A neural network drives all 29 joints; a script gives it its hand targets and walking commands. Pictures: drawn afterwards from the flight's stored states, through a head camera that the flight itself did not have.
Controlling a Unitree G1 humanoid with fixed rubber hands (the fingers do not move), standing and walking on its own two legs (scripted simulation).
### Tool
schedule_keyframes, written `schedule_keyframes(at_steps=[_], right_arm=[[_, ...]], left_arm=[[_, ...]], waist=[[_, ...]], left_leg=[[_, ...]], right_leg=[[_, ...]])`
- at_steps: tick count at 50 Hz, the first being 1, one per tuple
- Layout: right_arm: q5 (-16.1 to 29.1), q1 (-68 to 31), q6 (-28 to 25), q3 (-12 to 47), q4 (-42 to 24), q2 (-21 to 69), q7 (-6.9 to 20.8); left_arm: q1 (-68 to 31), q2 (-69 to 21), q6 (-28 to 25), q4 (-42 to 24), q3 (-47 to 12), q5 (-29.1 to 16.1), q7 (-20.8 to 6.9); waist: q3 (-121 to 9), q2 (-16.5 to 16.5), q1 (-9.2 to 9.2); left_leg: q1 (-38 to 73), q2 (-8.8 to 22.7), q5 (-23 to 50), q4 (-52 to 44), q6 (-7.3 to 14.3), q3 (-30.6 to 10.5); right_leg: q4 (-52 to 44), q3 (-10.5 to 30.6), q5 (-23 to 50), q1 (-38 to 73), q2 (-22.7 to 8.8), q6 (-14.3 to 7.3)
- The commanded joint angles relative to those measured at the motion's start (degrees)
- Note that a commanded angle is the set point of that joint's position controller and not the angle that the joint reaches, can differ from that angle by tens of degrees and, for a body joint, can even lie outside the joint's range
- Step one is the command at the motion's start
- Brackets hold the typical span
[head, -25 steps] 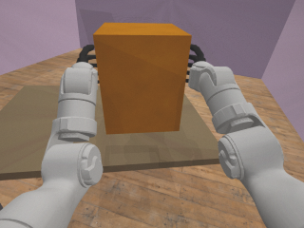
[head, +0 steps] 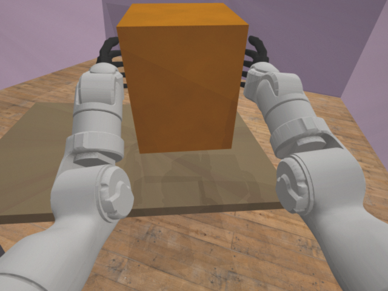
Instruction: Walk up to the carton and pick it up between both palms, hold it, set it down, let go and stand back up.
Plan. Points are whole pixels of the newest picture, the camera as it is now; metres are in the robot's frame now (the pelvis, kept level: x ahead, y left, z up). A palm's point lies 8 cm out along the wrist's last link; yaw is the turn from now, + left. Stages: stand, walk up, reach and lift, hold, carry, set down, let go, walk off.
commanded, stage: set down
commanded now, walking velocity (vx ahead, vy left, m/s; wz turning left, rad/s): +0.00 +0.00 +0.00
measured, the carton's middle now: (182, 76) +0.46 +0.02 +0.31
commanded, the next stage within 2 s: none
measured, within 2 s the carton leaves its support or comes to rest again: neither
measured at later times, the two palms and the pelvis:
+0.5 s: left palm (124, 106) +0.41 +0.14 +0.25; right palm (253, 111) +0.40 -0.14 +0.26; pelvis +0.01 +0.00 +0.00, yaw +0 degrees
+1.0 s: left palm (122, 124) +0.42 +0.15 +0.20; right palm (245, 118) +0.42 -0.13 +0.23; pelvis +0.01 +0.00 +0.00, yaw +0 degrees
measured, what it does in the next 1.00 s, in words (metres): stands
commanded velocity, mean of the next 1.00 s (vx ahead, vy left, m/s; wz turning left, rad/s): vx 0.00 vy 0.00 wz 0.00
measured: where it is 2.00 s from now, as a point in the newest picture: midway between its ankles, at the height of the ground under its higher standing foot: outside the picture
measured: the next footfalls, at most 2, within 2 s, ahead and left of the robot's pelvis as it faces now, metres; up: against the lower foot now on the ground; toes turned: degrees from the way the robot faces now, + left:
none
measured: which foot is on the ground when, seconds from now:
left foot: down 0.00-1.00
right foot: down 0.00-1.00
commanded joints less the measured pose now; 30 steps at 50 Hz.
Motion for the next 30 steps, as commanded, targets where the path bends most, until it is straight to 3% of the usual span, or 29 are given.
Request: schedule_keyframes(at_steps=[1,4,7,10,12,15,16,19,21,22,24,26,29,30], right_arm=[[5.3,-36.1,-7.0,2.2,-10.7,28.0,10.3],[5.7,-36.1,-9.1,5.2,-16.6,29.0,9.5],[9.7,-33.8,-11.3,11.8,-25.4,30.2,9.0],[10.4,-36.5,-12.4,15.0,-31.6,31.0,8.8],[9.5,-36.5,-12.6,15.7,-34.2,32.2,9.2],[9.6,-37.9,-13.0,17.4,-37.5,32.5,9.7],[9.4,-36.9,-13.0,19.2,-39.1,34.2,9.6],[8.1,-39.1,-13.0,19.3,-39.8,35.6,9.6],[7.8,-39.4,-13.6,19.3,-40.9,35.6,9.6],[7.5,-39.2,-13.5,19.4,-40.0,36.0,9.9],[5.1,-39.4,-13.3,15.7,-35.3,34.4,10.3],[1.9,-36.8,-13.3,12.5,-29.9,32.7,10.9],[-1.5,-35.5,-14.3,8.1,-22.6,31.1,12.1],[-1.5,-34.6,-15.1,8.4,-23.7,32.2,12.4]], left_arm=[[-39.7,-27.8,-6.9,-2.5,-13.4,-8.9,-13.4],[-37.5,-28.7,-7.3,-6.8,-15.8,-9.1,-14.3],[-36.0,-33.9,-7.5,-19.5,-23.8,-12.0,-13.0],[-38.0,-37.7,-7.4,-25.8,-28.7,-14.5,-11.9],[-38.8,-37.9,-7.0,-27.4,-30.2,-14.4,-11.6],[-37.8,-37.2,-6.5,-27.5,-30.5,-13.7,-10.9],[-38.0,-37.3,-6.7,-30.6,-30.9,-14.5,-10.6],[-37.4,-36.5,-6.7,-28.5,-29.7,-13.9,-10.3],[-37.4,-36.9,-7.1,-28.4,-29.7,-13.7,-9.8],[-38.0,-36.3,-7.5,-28.2,-29.3,-13.7,-9.7],[-34.8,-34.8,-6.6,-18.8,-23.7,-11.0,-10.3],[-34.1,-32.5,-6.8,-14.5,-20.4,-8.9,-11.0],[-32.2,-30.8,-7.4,-9.9,-16.2,-6.7,-11.4],[-32.0,-31.5,-8.0,-10.3,-16.5,-7.2,-11.6]], waist=[[-11.2,6.6,-2.49],[-15.9,7.9,-3.23],[-24.6,12.7,-4.47],[-25.8,13.0,-5.72],[-24.6,12.1,-5.27],[-25.4,10.4,-4.39],[-26.5,9.3,-3.75],[-27.2,6.9,-1.72],[-30.3,6.6,-1.73],[-30.4,6.0,-0.43],[-23.1,4.3,-0.02],[-18.9,2.9,0.57],[-13.8,3.0,2.17],[-15.8,2.5,1.47]], left_leg=[[15.5,-3.8,9.0,-2.8,-0.7,-0.9],[19.1,-4.8,17.8,-0.8,-1.2,-0.7],[25.0,-4.9,35.1,3.8,-4.6,-1.2],[27.8,-4.4,35.8,5.1,-5.7,-2.0],[27.7,-4.2,32.8,4.6,-5.2,-2.4],[26.8,-4.2,30.0,4.7,-4.0,-1.9],[26.9,-4.6,29.6,4.9,-3.9,-1.5],[23.0,-5.1,24.3,3.8,-1.9,-1.0],[24.2,-5.0,25.2,4.4,-2.0,-1.2],[23.9,-5.0,23.9,3.9,-1.8,-1.2],[21.3,-4.9,17.8,1.9,-0.6,-0.5],[18.4,-4.5,10.3,-0.9,0.5,0.4],[16.9,-4.6,8.2,-2.7,1.0,1.2],[18.5,-4.5,11.3,-2.1,0.8,1.1]], right_leg=[[-5.4,2.3,6.5,-1.6,2.4,3.2],[-4.6,2.5,15.7,2.6,1.9,3.8],[-2.1,1.6,30.0,7.3,3.2,4.0],[-2.8,0.4,26.7,4.5,3.5,3.6],[-3.1,0.5,23.4,2.3,3.0,3.6],[-2.6,0.5,23.7,2.8,3.0,4.7],[-2.0,0.5,25.4,3.2,3.3,5.0],[-1.0,1.4,26.7,5.0,2.4,6.0],[-0.4,1.0,28.8,5.3,2.5,5.9],[-0.3,0.9,27.7,5.2,2.5,6.2],[-1.7,1.0,23.2,3.3,2.0,6.4],[-2.7,1.0,16.0,2.1,1.9,6.2],[-3.5,0.9,11.2,0.4,1.8,5.7],[-3.1,1.1,14.6,2.1,1.7,5.7]])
